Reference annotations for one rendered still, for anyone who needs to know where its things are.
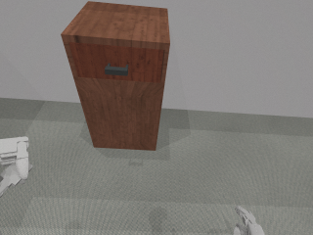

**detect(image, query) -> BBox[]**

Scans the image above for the right robot hand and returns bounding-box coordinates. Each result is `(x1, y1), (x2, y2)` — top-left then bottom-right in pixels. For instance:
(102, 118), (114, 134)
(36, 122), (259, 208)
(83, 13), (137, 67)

(233, 206), (265, 235)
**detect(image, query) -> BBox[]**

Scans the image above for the cabinet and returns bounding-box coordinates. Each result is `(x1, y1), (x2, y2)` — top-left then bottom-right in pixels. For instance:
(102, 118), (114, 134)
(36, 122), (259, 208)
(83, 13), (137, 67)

(61, 1), (170, 151)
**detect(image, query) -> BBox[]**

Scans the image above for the handle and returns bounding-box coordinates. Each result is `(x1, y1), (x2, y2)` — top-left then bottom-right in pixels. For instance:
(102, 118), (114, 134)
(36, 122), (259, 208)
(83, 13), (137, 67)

(105, 63), (128, 76)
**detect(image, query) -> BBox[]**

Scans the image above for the drawer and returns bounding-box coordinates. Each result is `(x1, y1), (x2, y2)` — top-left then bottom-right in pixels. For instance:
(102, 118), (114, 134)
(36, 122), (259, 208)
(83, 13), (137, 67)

(69, 42), (164, 83)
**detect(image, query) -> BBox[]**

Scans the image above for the left robot hand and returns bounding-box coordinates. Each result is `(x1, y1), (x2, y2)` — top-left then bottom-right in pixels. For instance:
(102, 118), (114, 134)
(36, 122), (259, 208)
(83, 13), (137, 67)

(0, 136), (33, 198)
